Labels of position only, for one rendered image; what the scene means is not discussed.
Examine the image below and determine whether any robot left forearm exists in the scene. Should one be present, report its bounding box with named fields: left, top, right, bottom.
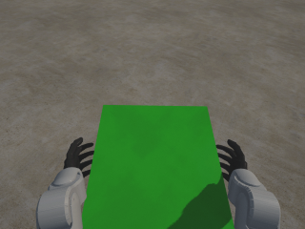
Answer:
left=35, top=167, right=87, bottom=229

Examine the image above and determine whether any carton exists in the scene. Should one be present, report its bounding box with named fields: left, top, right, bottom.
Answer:
left=82, top=105, right=234, bottom=229

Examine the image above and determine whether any robot right forearm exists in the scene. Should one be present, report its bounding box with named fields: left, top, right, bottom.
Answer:
left=227, top=168, right=281, bottom=229

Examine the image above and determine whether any robot left hand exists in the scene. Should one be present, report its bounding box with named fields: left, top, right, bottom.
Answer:
left=63, top=137, right=94, bottom=177

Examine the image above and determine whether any robot right hand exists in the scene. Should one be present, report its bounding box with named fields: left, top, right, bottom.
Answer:
left=215, top=139, right=248, bottom=182

